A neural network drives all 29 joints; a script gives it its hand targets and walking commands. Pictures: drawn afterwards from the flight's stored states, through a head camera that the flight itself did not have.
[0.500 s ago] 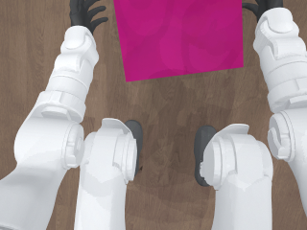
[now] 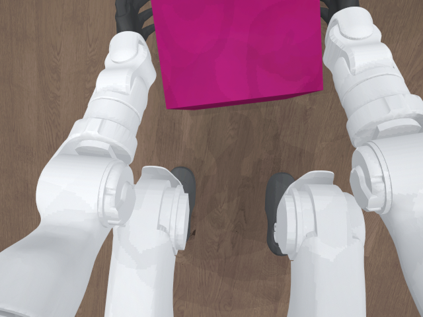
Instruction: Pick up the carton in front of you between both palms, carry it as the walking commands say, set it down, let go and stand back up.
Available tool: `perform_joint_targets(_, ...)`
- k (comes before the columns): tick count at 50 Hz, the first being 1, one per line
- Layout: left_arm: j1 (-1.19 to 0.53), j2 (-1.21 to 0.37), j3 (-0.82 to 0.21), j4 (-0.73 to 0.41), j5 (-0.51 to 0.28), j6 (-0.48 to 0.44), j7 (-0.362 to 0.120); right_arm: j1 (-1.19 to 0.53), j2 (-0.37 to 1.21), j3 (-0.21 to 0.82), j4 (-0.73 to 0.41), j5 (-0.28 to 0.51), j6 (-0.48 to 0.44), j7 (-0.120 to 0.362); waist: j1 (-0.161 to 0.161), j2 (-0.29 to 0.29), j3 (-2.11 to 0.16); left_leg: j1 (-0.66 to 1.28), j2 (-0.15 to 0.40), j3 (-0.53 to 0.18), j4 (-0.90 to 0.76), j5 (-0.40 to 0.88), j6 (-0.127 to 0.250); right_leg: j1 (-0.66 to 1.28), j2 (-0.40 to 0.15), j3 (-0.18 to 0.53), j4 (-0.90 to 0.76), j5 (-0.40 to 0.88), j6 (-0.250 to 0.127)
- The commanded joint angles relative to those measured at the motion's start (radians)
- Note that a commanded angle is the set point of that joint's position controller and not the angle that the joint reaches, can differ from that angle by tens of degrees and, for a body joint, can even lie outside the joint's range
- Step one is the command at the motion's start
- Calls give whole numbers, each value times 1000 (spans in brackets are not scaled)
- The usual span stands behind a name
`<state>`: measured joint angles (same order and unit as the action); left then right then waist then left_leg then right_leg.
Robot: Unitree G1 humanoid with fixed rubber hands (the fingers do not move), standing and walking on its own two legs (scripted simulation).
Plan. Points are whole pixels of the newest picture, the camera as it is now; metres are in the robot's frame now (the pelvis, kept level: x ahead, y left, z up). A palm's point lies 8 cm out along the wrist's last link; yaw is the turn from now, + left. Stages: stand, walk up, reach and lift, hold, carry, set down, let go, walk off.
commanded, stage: reach and lift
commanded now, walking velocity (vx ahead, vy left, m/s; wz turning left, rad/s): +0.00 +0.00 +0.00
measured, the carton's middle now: (234, 45) +0.52 -0.01 -0.25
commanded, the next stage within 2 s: none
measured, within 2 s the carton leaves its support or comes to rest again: leaves its support in 0.12 s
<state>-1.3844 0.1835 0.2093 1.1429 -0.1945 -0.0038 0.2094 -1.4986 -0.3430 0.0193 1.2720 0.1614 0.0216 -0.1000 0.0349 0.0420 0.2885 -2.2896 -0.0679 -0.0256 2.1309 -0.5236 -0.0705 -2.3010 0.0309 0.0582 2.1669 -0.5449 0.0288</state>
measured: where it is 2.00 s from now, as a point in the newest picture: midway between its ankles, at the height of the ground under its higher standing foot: (228, 223)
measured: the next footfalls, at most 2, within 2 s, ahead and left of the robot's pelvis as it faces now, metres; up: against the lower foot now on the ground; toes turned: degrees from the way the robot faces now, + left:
none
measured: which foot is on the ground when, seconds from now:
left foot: down 0.00-1.00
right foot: down 0.00-1.00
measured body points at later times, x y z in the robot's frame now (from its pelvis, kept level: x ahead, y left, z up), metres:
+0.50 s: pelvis +0.00 +0.00 +0.05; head +0.28 -0.03 +0.40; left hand +0.51 +0.13 -0.04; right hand +0.52 -0.17 -0.04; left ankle +0.13 +0.13 -0.34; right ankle +0.11 -0.13 -0.34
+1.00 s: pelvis +0.03 +0.00 +0.17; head +0.24 -0.02 +0.57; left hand +0.48 +0.13 +0.12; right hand +0.48 -0.17 +0.11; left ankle +0.13 +0.13 -0.34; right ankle +0.11 -0.13 -0.34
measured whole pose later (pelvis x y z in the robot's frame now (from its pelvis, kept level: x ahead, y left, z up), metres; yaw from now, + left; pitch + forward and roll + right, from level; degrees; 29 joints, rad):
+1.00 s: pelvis +0.03 +0.00 +0.17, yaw -3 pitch +39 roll +1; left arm -0.79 -0.08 0.44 0.60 0.14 0.32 0.09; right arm -0.85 -0.01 -0.34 0.69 -0.15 0.33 -0.05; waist 0.02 0.01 -0.22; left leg -1.77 -0.11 -0.10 1.60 -0.51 -0.07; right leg -1.78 0.11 0.10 1.61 -0.50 0.05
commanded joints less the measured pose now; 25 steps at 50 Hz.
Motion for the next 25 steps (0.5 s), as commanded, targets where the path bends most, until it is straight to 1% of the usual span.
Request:
perform_joint_targets(1,-502,-762,-191,-182,53,39,-243,-452,796,112,-203,-36,19,206,-18,-109,-1058,465,-81,116,-104,211,15,523,70,-78,-162,212,-26)
perform_joint_targets(2,-510,-801,-192,-201,57,50,-258,-450,834,107,-218,-41,26,218,-19,-102,-1064,467,-83,120,-99,224,16,517,75,-84,-156,225,-27)
perform_joint_targets(3,-504,-830,-182,-206,61,56,-259,-445,865,104,-226,-41,28,221,-19,-100,-1073,479,-83,122,-92,242,15,508,79,-89,-151,240,-27)
perform_joint_targets(4,-511,-865,-195,-240,59,65,-272,-444,902,106,-260,-39,34,231,-18,-95,-1109,490,-87,124,-88,267,16,527,85,-94,-143,271,-29)
perform_joint_targets(8,-503,-990,-252,-327,20,92,-288,-447,1022,152,-399,-8,55,236,-15,-95,-1333,574,-92,142,-73,392,7,660,100,-115,-127,416,-25)
perform_joint_targets(10,-498,-1037,-297,-395,2,111,-289,-439,1071,189,-477,9,72,231,-15,-103,-1467,622,-97,155,-77,425,4,753,106,-122,-135,468,-19)
perform_joint_targets(13,-509,-1074,-372,-537,-6,145,-285,-395,1131,229,-579,10,110,219,-19,-119,-1650,670,-106,169,-104,413,4,881,116,-130,-168,486,-10)
perform_joint_targets(15,-515,-1088,-411,-617,1,170,-284,-357,1178,249,-634,0,142,213,-19,-122,-1709,690,-112,173,-138,374,7,918,126,-138,-196,454,-6)
perform_joint_targets(17,-491,-1106,-422,-646,23,201,-288,-320,1231,256,-658,-16,177,217,-9,-121,-1686,687,-116,171,-185,308,14,904,134,-142,-236,380,-6)
perform_joint_targets(19,-449,-1126,-393,-609,62,234,-296,-288,1267,233,-627,-44,211,229,3,-120,-1579,655,-117,165,-235,219,21,830,137,-143,-285,267,-5)
perform_joint_targets(22,-391,-1152,-300,-496,142,275,-315,-250,1291,152,-523,-108,248,252,14,-120,-1371,589,-115,150,-304,95,32,700,138,-141,-366,106,-8)
perform_joint_targets(25,-366,-1163,-212,-429,208,297,-333,-233,1294,61,-450,-175,265,267,10,-114,-1292,582,-117,142,-366,45,38,672,139,-139,-429,48,-15)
